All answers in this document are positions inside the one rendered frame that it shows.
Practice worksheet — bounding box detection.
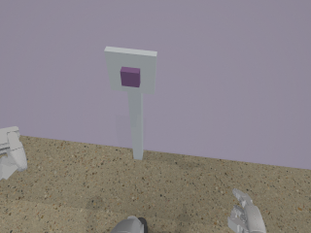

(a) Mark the panel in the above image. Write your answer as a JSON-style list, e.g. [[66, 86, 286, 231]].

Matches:
[[104, 47, 157, 160]]

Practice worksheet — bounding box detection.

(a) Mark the button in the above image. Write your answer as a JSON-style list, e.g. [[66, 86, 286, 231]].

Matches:
[[120, 66, 141, 87]]

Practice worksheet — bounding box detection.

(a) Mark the robot left hand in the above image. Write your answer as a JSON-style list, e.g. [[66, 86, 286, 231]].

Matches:
[[0, 126, 28, 181]]

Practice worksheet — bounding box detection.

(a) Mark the left robot thigh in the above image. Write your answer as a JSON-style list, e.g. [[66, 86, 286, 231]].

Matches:
[[110, 218, 144, 233]]

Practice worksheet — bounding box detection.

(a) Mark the robot left foot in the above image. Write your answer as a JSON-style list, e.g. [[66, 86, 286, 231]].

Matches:
[[138, 216, 148, 233]]

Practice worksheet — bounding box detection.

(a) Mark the robot right hand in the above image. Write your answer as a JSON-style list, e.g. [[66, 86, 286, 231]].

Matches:
[[227, 188, 266, 233]]

